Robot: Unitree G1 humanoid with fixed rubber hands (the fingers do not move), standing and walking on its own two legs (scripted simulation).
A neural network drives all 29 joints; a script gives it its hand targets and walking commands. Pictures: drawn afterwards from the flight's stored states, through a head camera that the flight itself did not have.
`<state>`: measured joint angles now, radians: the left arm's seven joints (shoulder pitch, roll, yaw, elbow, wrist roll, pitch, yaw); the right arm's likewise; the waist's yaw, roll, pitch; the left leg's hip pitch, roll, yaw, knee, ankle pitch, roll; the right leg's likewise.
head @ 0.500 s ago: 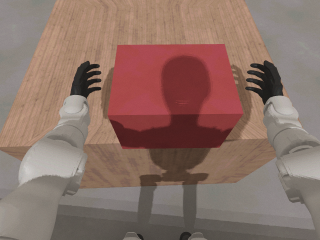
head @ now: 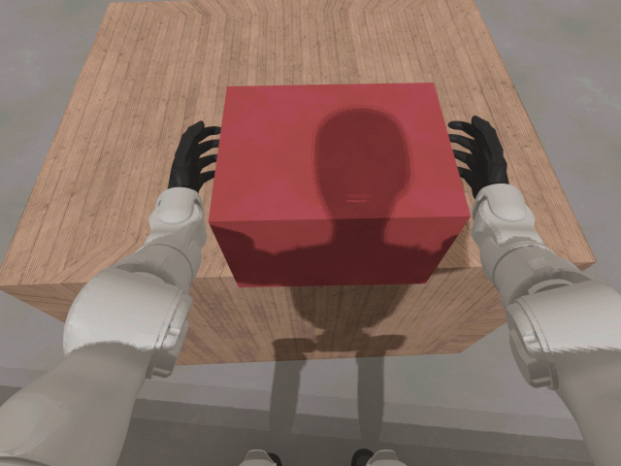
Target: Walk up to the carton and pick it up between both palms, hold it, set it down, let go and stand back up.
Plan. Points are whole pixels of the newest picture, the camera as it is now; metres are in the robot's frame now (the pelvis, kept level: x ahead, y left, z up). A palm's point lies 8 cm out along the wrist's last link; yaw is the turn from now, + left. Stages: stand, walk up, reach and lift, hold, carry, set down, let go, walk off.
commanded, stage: reach and lift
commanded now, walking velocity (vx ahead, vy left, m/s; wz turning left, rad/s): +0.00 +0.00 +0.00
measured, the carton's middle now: (331, 190) +0.50 +0.00 +0.01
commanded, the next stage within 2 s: none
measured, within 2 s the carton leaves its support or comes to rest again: neither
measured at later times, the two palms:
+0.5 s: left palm (187, 185) +0.47 +0.19 +0.06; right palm (481, 181) +0.47 -0.19 +0.06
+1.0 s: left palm (188, 188) +0.46 +0.19 +0.05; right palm (481, 185) +0.46 -0.19 +0.06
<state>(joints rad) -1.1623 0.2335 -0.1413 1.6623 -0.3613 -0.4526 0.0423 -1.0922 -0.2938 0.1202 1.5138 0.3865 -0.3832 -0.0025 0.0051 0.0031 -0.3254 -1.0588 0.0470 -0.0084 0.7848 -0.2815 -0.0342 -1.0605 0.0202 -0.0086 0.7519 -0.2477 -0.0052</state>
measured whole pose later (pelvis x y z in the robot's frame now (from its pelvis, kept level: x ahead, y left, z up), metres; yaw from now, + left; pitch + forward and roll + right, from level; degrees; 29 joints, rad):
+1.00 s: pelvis +0.01 +0.00 +0.02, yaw +1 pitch +28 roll -1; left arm -1.10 0.23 0.13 1.66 -0.15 -0.54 0.05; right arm -1.02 -0.21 -0.23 1.44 0.02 -0.42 -0.03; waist -0.04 0.02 -0.24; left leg -0.91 0.03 -0.03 0.64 -0.23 -0.03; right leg -0.89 0.01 -0.03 0.60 -0.20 0.00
